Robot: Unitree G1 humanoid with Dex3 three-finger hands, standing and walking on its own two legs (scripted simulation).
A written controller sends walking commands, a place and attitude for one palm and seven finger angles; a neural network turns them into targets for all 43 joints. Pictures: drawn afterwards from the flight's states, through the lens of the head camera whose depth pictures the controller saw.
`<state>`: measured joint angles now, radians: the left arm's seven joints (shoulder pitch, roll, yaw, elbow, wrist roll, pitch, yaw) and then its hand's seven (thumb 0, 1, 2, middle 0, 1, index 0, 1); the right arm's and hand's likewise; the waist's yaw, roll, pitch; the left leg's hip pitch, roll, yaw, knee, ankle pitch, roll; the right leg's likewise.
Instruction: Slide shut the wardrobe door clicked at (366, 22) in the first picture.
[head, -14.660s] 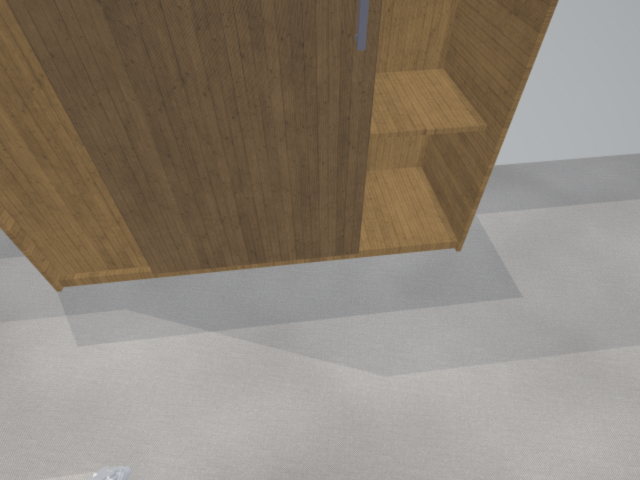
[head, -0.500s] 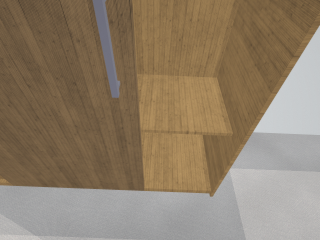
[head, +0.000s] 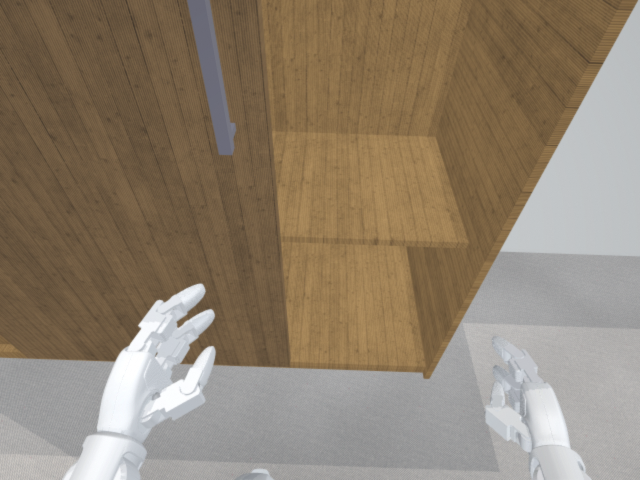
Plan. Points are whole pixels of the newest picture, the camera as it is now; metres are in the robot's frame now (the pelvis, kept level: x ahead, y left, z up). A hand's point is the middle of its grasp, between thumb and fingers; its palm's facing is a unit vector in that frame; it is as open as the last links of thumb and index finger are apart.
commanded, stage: raise the hand with hooked fingers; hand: left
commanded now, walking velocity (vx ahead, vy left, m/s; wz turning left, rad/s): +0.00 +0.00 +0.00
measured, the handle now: (213, 55) +0.54 +0.17 +0.28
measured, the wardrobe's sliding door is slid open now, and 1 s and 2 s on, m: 0.42 0.42 0.42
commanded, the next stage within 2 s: move the hooked fingers beside the handle in 1.72 s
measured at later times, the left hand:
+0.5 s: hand (111, 326) +0.23 +0.22 +0.15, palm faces +0.04 -1.00 -0.08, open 11.3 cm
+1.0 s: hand (1, 232) +0.25 +0.27 +0.25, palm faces +0.09 -0.99 -0.12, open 13.8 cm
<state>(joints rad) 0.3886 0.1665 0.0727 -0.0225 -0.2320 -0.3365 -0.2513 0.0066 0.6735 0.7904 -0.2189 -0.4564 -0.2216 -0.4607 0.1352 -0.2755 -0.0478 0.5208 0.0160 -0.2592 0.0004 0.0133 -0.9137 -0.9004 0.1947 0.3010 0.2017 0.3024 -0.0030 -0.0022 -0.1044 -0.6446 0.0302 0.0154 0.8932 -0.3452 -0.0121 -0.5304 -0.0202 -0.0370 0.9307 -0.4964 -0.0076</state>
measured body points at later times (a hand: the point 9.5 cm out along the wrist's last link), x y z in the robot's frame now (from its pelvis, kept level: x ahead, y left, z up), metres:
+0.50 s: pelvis +0.01 -0.01 +0.03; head +0.00 -0.03 +0.48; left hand +0.22 +0.27 +0.15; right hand +0.17 -0.24 -0.05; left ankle +0.06 +0.13 -0.69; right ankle -0.01 -0.11 -0.69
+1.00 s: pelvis +0.01 +0.00 +0.05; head -0.03 -0.02 +0.49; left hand +0.24 +0.33 +0.26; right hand +0.24 -0.18 +0.00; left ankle +0.06 +0.13 -0.69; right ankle -0.01 -0.11 -0.69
